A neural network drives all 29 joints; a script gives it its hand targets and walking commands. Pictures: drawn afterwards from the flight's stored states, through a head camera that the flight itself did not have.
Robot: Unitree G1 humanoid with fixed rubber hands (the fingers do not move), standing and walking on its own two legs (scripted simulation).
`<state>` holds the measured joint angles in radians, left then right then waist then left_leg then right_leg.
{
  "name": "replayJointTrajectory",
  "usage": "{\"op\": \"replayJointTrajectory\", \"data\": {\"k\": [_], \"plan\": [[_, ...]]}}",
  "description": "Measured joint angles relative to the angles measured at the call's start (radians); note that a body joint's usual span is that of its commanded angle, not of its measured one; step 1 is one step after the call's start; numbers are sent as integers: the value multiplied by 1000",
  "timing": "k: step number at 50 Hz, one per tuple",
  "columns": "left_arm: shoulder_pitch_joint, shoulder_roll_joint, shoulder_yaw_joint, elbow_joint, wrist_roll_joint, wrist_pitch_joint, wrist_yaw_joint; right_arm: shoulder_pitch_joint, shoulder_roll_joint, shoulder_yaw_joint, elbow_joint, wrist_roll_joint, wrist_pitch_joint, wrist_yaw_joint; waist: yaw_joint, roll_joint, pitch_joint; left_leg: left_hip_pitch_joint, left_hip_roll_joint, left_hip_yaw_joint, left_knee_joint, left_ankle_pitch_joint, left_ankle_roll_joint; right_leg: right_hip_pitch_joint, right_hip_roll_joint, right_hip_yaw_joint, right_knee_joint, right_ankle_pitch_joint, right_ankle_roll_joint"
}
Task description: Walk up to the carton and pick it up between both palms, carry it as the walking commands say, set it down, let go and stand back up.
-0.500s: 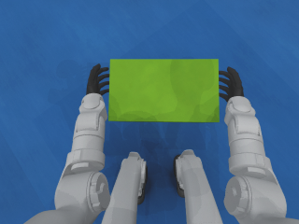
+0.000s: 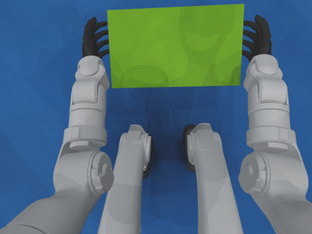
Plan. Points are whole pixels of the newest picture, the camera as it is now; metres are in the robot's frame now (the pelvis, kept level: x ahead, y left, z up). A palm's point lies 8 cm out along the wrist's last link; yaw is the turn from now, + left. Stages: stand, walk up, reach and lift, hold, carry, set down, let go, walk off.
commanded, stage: set down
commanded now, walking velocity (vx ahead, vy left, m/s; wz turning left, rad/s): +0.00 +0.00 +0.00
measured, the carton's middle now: (173, 54) +0.50 -0.01 -0.21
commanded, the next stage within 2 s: none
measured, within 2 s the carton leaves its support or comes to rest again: rests again in 1.98 s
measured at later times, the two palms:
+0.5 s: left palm (101, 57) +0.49 +0.18 -0.21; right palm (239, 52) +0.50 -0.18 -0.21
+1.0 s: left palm (111, 53) +0.52 +0.18 -0.29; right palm (231, 52) +0.53 -0.19 -0.29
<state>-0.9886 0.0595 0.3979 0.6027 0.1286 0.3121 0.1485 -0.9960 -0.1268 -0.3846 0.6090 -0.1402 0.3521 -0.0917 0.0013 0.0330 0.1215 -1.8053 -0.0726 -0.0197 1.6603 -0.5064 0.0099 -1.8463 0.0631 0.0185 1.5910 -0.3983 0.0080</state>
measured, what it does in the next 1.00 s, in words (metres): lowers itself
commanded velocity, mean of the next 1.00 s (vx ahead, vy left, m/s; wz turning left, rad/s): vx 0.00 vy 0.00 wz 0.00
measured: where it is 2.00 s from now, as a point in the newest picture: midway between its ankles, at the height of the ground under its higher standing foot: (167, 159)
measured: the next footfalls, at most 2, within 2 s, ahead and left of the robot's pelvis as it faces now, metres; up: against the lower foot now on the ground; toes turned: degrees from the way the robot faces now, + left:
none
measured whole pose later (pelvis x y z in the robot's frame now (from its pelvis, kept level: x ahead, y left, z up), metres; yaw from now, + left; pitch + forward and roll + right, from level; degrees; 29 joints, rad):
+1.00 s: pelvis -0.02 +0.00 -0.11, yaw +0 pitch +32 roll -1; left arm -1.40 0.24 0.39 0.76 0.00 0.28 0.15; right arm -1.39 -0.32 -0.28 0.76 -0.01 0.32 -0.08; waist 0.00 0.04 0.53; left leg -2.05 -0.08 -0.01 2.07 -0.58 0.00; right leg -2.09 0.06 -0.01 1.99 -0.46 0.01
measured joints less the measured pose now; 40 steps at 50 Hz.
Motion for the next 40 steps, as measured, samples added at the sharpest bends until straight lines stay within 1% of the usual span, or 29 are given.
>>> {"op": "replayJointTrajectory", "data": {"k": [5,8,10,12,15,18,20,23,26,30,35,40], "plan": [[-111,30,0,-83,-49,7,23,-136,-51,8,-40,47,-3,0,0,0,217,0,-1,1,69,0,-5,0,2,-5,65,4,0],[-211,64,0,-160,-84,21,32,-242,-96,39,-107,82,11,-16,0,0,426,31,-1,1,114,1,-7,32,3,-8,107,8,0],[-214,78,1,-176,-106,44,35,-252,-102,65,-119,113,32,-41,0,0,426,-18,-1,1,149,0,-9,-17,4,-11,139,9,1],[-210,92,1,-179,-124,94,37,-251,-103,91,-119,126,78,-60,0,0,418,-38,-1,1,180,-6,-10,-38,4,-14,169,4,2],[-210,100,0,-180,-130,130,35,-251,-105,101,-119,127,112,-63,0,0,410,-39,-6,3,206,-14,-10,-39,0,-14,197,-6,2],[-227,106,0,-160,-130,114,35,-264,-113,101,-100,127,92,-57,0,0,404,-39,-8,6,216,-14,-10,-39,-2,-12,210,-8,2],[-256,111,0,-106,-130,86,41,-292,-125,100,-36,127,57,-59,0,1,402,-40,-9,7,223,-14,-10,-39,-2,-12,217,-8,2],[-295,118,0,-18,-130,59,49,-324,-145,100,50,127,29,-57,0,1,401,-43,-9,7,230,-15,-10,-42,-3,-12,223,-8,2],[-308,118,0,22,-130,42,49,-328,-154,100,88,127,9,-51,0,1,402,-56,-9,7,239,-16,-10,-55,-3,-13,232,-10,2],[-310,120,0,46,-130,25,47,-329,-156,100,97,127,5,-47,0,3,404,-92,-9,8,260,-19,-10,-92,-2,-15,252,-11,2],[-321,135,1,60,-130,12,31,-341,-166,100,98,128,3,-13,0,3,406,-147,-9,8,304,-26,-10,-149,-2,-19,296,-15,2],[-356,156,0,85,-130,5,16,-360,-173,100,108,129,-6,-3,0,3,406,-192,-9,8,350,-38,-11,-195,-2,-23,339,-24,2]]}}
